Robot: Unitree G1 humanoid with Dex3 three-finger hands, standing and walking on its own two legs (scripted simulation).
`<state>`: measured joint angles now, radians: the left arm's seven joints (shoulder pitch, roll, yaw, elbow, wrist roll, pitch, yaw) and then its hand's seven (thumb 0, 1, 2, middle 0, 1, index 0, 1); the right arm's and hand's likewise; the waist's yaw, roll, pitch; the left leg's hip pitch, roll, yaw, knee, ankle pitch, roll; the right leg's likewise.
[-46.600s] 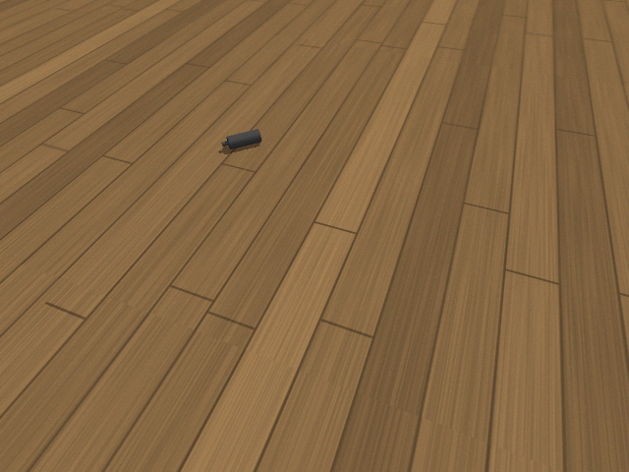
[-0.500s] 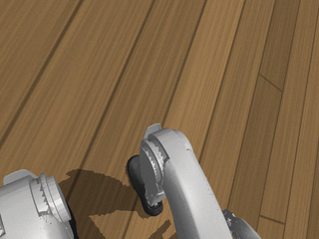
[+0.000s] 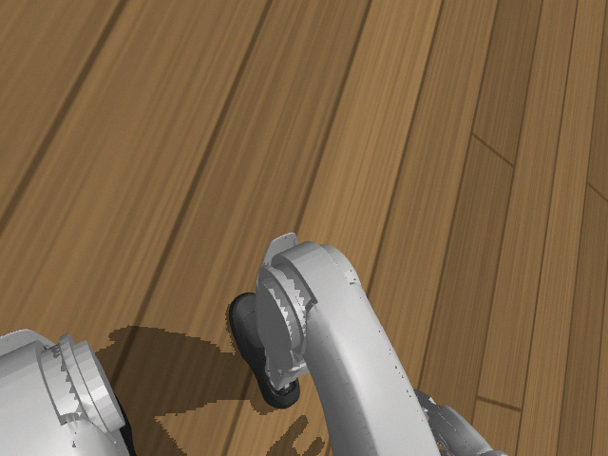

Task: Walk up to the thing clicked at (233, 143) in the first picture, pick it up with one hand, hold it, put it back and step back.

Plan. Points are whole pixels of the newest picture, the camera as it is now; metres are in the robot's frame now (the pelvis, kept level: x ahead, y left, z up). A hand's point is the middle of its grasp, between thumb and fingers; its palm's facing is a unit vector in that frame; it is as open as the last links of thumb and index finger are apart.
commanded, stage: open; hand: left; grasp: from above
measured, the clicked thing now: out of the picture +0.48 +0.35 -0.28
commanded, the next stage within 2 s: withdraw in 1.00 s
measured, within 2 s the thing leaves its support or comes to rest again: rests again in 0.38 s
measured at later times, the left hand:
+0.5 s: hand out of the picture +0.48 +0.33 -0.24, palm faces -0.47 -0.11 -0.88, open 12.2 cm
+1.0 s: hand out of the picture +0.49 +0.33 -0.24, palm faces -0.45 -0.10 -0.89, open 14.0 cm
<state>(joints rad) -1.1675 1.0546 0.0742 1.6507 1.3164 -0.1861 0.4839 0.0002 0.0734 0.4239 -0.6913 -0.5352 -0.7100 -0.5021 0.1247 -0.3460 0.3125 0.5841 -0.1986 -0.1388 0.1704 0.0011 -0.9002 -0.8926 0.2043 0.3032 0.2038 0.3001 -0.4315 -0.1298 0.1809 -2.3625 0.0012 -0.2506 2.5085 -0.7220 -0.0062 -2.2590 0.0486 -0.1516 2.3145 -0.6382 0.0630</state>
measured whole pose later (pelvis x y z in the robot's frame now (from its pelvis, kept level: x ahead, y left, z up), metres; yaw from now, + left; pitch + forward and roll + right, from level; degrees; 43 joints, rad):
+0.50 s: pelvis +0.00 +0.00 +0.00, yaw -1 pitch +31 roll -15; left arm -1.20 1.08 0.03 1.70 1.27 -0.19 0.47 0.00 -0.20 0.73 -0.33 -0.80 -0.35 -0.78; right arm 0.11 -0.35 0.34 0.59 -0.20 -0.14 0.17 0.00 -0.90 -0.89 0.20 0.30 0.20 0.30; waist -0.44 -0.11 0.18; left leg -2.36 0.01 -0.25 2.51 -0.72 0.00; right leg -2.26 0.06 -0.15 2.31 -0.62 0.07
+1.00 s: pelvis +0.00 +0.00 +0.00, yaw -1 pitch +31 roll -15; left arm -1.17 1.09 0.06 1.65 1.29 -0.20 0.48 0.00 -0.49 0.97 -0.08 -1.01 -0.08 -1.01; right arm 0.12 -0.35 0.33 0.60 -0.21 -0.13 0.16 0.00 -0.89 -0.89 0.20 0.30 0.20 0.30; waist -0.43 -0.12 0.18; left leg -2.36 0.01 -0.26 2.51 -0.73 -0.01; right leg -2.26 0.05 -0.16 2.31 -0.63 0.07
